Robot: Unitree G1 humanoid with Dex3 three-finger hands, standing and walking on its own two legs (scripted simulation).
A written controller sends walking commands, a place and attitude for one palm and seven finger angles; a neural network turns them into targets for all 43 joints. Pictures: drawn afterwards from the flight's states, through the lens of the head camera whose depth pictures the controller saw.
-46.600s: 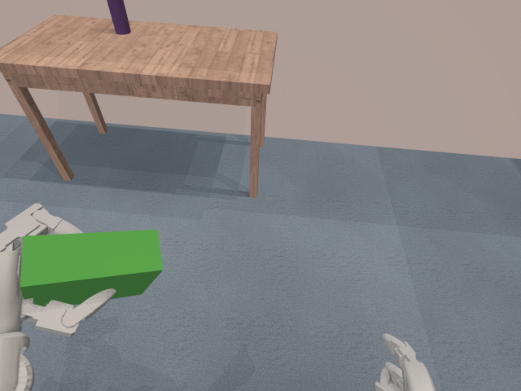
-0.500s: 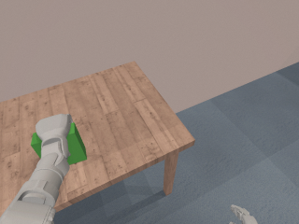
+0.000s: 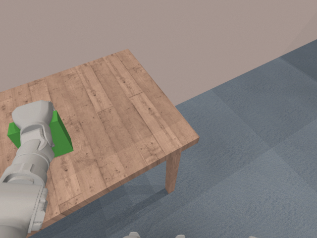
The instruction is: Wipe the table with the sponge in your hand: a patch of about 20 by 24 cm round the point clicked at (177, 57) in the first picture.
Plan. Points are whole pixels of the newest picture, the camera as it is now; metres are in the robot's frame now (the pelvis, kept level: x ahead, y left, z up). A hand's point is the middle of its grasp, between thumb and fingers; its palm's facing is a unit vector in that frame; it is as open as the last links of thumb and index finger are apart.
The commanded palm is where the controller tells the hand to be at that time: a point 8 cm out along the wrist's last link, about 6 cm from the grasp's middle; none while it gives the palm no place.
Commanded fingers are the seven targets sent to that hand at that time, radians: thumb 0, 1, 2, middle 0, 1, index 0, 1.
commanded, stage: wipe forward along the middle lane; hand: left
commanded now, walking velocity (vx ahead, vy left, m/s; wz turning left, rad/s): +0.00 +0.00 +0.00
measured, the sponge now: (47, 143) +0.38 +0.33 -0.03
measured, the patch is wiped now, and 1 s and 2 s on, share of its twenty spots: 1.00 1.00 1.00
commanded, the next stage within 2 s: slide back across to the first lane in 0.28 s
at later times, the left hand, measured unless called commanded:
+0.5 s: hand (35, 114) +0.45 +0.36 +0.02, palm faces -0.14 -0.02 -0.99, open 9.6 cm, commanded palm +0.43 +0.36 +0.06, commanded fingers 0.00 0.10 1.30 -1.20 -1.60 -1.20 -1.60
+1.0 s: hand (13, 118) +0.43 +0.42 +0.03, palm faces -0.09 -0.07 -0.99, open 9.6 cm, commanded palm +0.40 +0.41 +0.07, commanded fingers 0.00 0.10 1.30 -1.20 -1.60 -1.20 -1.60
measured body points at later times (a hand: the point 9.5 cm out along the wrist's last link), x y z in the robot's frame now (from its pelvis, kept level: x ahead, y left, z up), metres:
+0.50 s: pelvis +0.01 +0.03 +0.00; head +0.10 +0.04 +0.44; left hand +0.45 +0.36 +0.08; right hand +0.05 -0.24 -0.13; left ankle +0.03 +0.12 -0.70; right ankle +0.03 -0.03 -0.70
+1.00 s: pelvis +0.05 +0.08 +0.02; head +0.10 +0.10 +0.46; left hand +0.43 +0.42 +0.08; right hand +0.14 -0.18 -0.10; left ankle +0.03 +0.12 -0.70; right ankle +0.03 -0.03 -0.70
